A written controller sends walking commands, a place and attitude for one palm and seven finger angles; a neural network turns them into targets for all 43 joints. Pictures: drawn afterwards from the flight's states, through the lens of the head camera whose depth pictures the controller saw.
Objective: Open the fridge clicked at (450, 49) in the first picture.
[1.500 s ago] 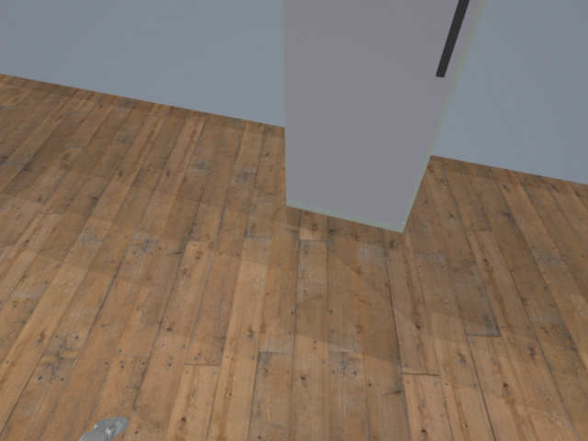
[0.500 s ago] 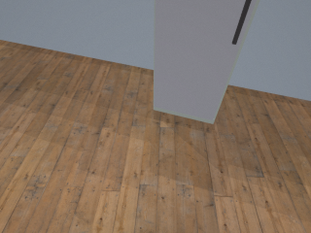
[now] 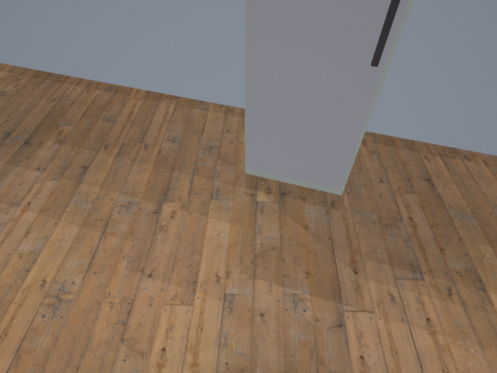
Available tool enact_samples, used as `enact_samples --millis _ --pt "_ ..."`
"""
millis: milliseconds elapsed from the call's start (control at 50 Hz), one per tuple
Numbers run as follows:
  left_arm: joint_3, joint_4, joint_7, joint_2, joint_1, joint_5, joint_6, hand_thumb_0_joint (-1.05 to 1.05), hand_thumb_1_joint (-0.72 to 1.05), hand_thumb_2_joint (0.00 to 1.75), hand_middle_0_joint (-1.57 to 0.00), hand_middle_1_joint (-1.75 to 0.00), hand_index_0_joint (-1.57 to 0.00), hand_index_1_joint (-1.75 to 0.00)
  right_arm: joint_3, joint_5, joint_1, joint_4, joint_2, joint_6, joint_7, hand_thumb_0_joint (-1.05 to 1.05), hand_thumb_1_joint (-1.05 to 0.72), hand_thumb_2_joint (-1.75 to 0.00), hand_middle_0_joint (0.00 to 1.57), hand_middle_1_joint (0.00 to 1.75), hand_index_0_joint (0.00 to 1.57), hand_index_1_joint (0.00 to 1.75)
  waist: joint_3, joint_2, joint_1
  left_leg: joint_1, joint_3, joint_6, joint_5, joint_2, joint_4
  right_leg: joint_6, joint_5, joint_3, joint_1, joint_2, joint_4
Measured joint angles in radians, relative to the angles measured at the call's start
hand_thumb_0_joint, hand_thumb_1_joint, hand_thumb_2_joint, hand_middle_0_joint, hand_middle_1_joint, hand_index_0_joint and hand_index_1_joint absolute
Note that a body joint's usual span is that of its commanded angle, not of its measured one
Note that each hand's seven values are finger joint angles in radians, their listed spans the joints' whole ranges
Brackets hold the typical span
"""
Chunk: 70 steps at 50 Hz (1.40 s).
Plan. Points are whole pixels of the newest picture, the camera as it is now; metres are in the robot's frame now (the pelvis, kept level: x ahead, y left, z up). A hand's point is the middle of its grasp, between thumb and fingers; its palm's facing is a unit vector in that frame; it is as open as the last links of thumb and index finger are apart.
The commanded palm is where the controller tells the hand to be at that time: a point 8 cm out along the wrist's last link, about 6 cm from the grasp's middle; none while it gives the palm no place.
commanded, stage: look at it before walking up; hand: right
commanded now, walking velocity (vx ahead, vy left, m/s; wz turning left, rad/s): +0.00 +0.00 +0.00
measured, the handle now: (390, 13) +1.06 -0.37 +0.15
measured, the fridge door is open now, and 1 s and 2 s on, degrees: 0 0 0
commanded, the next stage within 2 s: walk to a spot facing it in 0.14 s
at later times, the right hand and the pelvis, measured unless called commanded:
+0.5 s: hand out of the picture +0.05 -0.22 -0.19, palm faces +0.03 +0.98 -0.21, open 7.4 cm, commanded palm none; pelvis +0.05 -0.02 -0.01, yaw -1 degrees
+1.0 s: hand (329, 275) +0.38 -0.17 -0.21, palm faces -0.12 +0.98 -0.16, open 7.4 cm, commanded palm none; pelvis +0.26 -0.01 -0.04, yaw +6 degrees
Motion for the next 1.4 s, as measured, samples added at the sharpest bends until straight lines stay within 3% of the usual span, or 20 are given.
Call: enact_samples --millis 300,460,520,560,620,660,720,760,820,920,960,1020,1040,1080,1140,1200,1340,1360,1400 --pt "-0.003 -0.002 0.003 -0.004 -0.009 0.002 0.001 0.00 0.90 0.89 -0.21 -0.30 -0.20 -0.30 0.000 0.001 -0.002 -0.002 0.000 0.001 -0.006 0.01 -0.91 -0.90 0.20 0.30 0.20 0.30 -0.006 0.001 -0.002 0.011 0.001 -0.005 -0.006 0.005 -0.008 -0.003 -0.007 0.001 0.009 0.004 -0.005" --pt "-0.002 0.001 -0.007 -0.067 0.105 0.017 0.018 0.00 0.90 0.90 -0.20 -0.30 -0.20 -0.30 -0.010 -0.009 0.120 -0.004 0.071 0.014 0.007 0.01 -0.91 -0.90 0.20 0.30 0.20 0.30 -0.072 -0.009 -0.007 0.006 0.010 -0.002 -0.094 -0.009 0.065 -0.013 -0.189 -0.019 -0.054 -0.022 0.185" --pt "0.002 0.004 -0.009 -0.096 0.158 0.014 0.007 0.00 0.90 0.90 -0.20 -0.30 -0.20 -0.30 -0.019 -0.007 0.178 0.002 0.100 0.007 0.009 0.01 -0.91 -0.90 0.20 0.30 0.20 0.30 -0.069 -0.001 -0.009 0.018 0.016 -0.013 -0.135 -0.002 0.094 -0.019 -0.163 -0.050 -0.060 -0.032 0.210" --pt "0.005 0.007 -0.008 -0.121 0.184 0.015 -0.011 0.00 0.90 0.90 -0.20 -0.30 -0.20 -0.30 -0.024 -0.005 0.220 0.016 0.113 0.013 0.010 0.01 -0.91 -0.90 0.20 0.30 0.20 0.30 -0.066 0.029 -0.013 -0.006 -0.001 -0.001 -0.180 0.018 0.179 -0.038 -0.187 -0.082 -0.032 -0.013 0.205" --pt "0.010 -0.001 0.009 -0.154 0.241 0.016 -0.051 0.00 0.90 0.89 -0.20 -0.30 -0.20 -0.30 -0.026 -0.011 0.241 0.044 0.137 0.029 0.010 0.01 -0.91 -0.90 0.20 0.30 0.20 0.30 -0.053 0.029 0.010 -0.134 0.012 0.019 -0.257 0.010 0.496 -0.052 -0.210 -0.105 0.022 -0.013 0.158" --pt "0.008 0.006 0.020 -0.178 0.288 0.015 -0.065 0.00 0.90 0.89 -0.20 -0.30 -0.20 -0.30 -0.032 -0.013 0.224 0.045 0.143 0.026 0.014 0.01 -0.91 -0.90 0.20 0.30 0.20 0.30 -0.032 0.025 0.028 -0.224 0.036 0.020 -0.241 0.016 0.645 -0.056 -0.196 -0.101 0.069 -0.012 0.099" --pt "0.004 0.038 0.029 -0.212 0.354 0.013 -0.072 0.00 0.90 0.89 -0.20 -0.30 -0.20 -0.30 -0.044 -0.014 0.175 0.019 0.146 0.020 0.022 0.01 -0.91 -0.90 0.20 0.30 0.20 0.30 0.000 0.023 0.033 -0.348 0.056 0.013 -0.167 0.040 0.733 -0.054 -0.176 -0.103 0.143 -0.012 0.005" --pt "0.003 0.063 0.034 -0.229 0.390 0.010 -0.072 0.00 0.90 0.89 -0.20 -0.30 -0.20 -0.30 -0.049 -0.015 0.136 -0.003 0.147 0.019 0.027 0.01 -0.91 -0.90 0.20 0.30 0.20 0.30 0.018 0.022 0.031 -0.415 0.067 0.010 -0.103 0.057 0.717 -0.049 -0.171 -0.112 0.192 -0.010 -0.050" --pt "0.004 0.091 0.040 -0.245 0.428 0.011 -0.072 0.00 0.90 0.89 -0.20 -0.30 -0.20 -0.30 -0.050 -0.012 0.069 -0.034 0.155 0.018 0.031 0.01 -0.91 -0.90 0.20 0.30 0.20 0.30 0.047 0.013 0.034 -0.457 0.100 0.016 -0.022 0.066 0.560 -0.039 -0.179 -0.130 0.261 -0.011 -0.113" --pt "0.012 0.122 0.042 -0.246 0.456 0.007 -0.064 0.00 0.90 0.89 -0.20 -0.30 -0.20 -0.30 -0.049 -0.011 -0.022 -0.073 0.163 -0.006 0.025 0.01 -0.91 -0.90 0.20 0.30 0.20 0.30 0.079 -0.007 0.051 -0.387 0.161 0.069 0.018 0.005 0.304 -0.017 -0.268 -0.167 0.343 -0.030 -0.076" --pt "0.019 0.133 0.038 -0.247 0.469 0.002 -0.054 0.00 0.90 0.89 -0.21 -0.30 -0.20 -0.30 -0.051 -0.018 -0.025 -0.082 0.159 -0.031 0.021 0.01 -0.91 -0.90 0.20 0.30 0.20 0.30 0.068 0.003 0.042 -0.297 0.173 0.102 0.053 -0.014 0.227 -0.009 -0.324 -0.179 0.305 -0.041 0.123" --pt "0.030 0.117 0.031 -0.236 0.404 -0.011 -0.034 0.00 0.90 0.89 -0.21 -0.30 -0.20 -0.30 -0.060 -0.009 -0.020 -0.085 0.164 -0.057 0.005 0.01 -0.91 -0.90 0.20 0.30 0.20 0.30 0.070 -0.011 0.033 -0.272 0.174 0.113 -0.029 -0.037 0.304 -0.023 -0.292 -0.093 0.060 -0.059 0.716" --pt "0.034 0.100 0.029 -0.233 0.373 -0.010 -0.031 0.00 0.90 0.89 -0.20 -0.30 -0.20 -0.30 -0.061 -0.005 -0.012 -0.082 0.163 -0.056 0.000 0.00 -0.91 -0.90 0.20 0.30 0.20 0.30 0.070 -0.012 0.035 -0.245 0.174 0.109 -0.045 -0.043 0.292 -0.027 -0.261 -0.073 -0.020 -0.062 0.840" --pt "0.038 0.056 0.026 -0.227 0.305 -0.002 -0.028 0.00 0.90 0.89 -0.20 -0.30 -0.20 -0.30 -0.058 -0.004 0.011 -0.069 0.163 -0.053 -0.012 0.00 -0.91 -0.90 0.20 0.30 0.20 0.30 0.057 -0.008 0.039 -0.193 0.169 0.094 -0.045 -0.047 0.242 -0.027 -0.215 -0.059 -0.167 -0.080 0.939" --pt "0.043 -0.022 0.027 -0.214 0.209 0.005 -0.024 0.00 0.91 0.89 -0.20 -0.30 -0.20 -0.30 -0.057 -0.008 0.044 -0.043 0.168 -0.048 -0.031 0.00 -0.93 -0.90 0.20 0.30 0.20 0.30 0.034 -0.017 0.049 -0.127 0.167 0.083 -0.038 -0.045 0.166 -0.014 -0.189 -0.044 -0.325 -0.111 0.851" --pt "0.048 -0.070 0.039 -0.194 0.145 0.009 -0.012 0.01 0.93 0.89 -0.20 -0.30 -0.20 -0.30 -0.047 -0.008 0.069 -0.031 0.169 -0.036 -0.028 0.00 -0.94 -0.90 0.20 0.30 0.20 0.30 0.015 -0.032 0.055 -0.075 0.180 0.065 -0.053 -0.030 0.125 0.006 -0.125 -0.050 -0.390 -0.129 0.666" --pt "0.049 -0.097 0.003 -0.159 0.116 0.010 0.002 0.01 0.94 0.90 -0.20 -0.30 -0.20 -0.30 -0.051 -0.011 0.106 -0.054 0.169 -0.014 -0.022 0.01 -0.92 -0.90 0.20 0.30 0.20 0.30 0.007 -0.009 0.015 -0.004 0.232 0.001 -0.182 0.033 0.200 0.021 -0.003 -0.103 -0.301 -0.109 0.337" --pt "0.049 -0.100 0.000 -0.160 0.118 0.013 0.000 0.01 0.94 0.90 -0.20 -0.30 -0.20 -0.30 -0.054 -0.009 0.112 -0.058 0.165 -0.008 -0.021 0.01 -0.92 -0.90 0.20 0.30 0.20 0.30 0.006 0.004 0.012 -0.013 0.236 -0.010 -0.216 0.054 0.246 -0.009 -0.023 -0.109 -0.281 -0.091 0.313" --pt "0.044 -0.108 -0.001 -0.168 0.107 0.018 -0.003 0.01 0.93 0.90 -0.20 -0.30 -0.20 -0.30 -0.061 0.000 0.108 -0.063 0.154 0.008 -0.024 0.01 -0.92 -0.90 0.20 0.30 0.20 0.30 0.018 0.031 0.003 -0.081 0.186 -0.026 -0.321 0.073 0.423 -0.051 -0.066 -0.117 -0.287 -0.062 0.341"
